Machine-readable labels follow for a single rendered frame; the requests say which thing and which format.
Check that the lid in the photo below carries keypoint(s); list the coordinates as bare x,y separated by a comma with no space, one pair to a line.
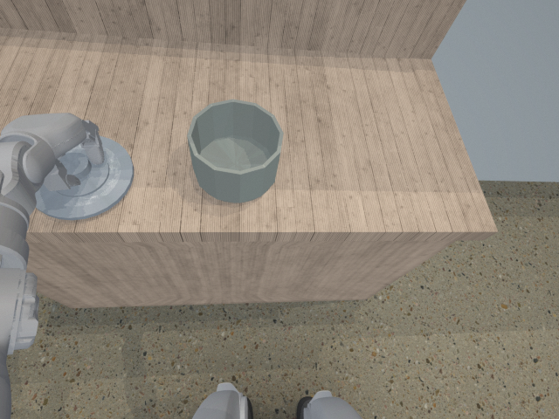
99,191

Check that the left robot thigh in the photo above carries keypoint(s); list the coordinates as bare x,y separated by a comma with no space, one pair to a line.
225,404

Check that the robot right shin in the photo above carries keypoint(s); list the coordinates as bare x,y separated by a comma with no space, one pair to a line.
320,394

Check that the left robot hand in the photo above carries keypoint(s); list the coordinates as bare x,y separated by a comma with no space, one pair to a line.
62,132

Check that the knob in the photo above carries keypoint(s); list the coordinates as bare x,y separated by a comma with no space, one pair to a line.
76,164

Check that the robot left upper arm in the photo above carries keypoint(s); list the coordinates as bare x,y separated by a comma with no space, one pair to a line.
18,323

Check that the pot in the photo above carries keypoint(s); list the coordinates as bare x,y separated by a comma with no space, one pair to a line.
235,150

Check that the table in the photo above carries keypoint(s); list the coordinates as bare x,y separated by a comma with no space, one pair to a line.
373,176

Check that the robot left forearm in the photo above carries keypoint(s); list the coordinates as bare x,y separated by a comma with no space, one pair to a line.
25,161

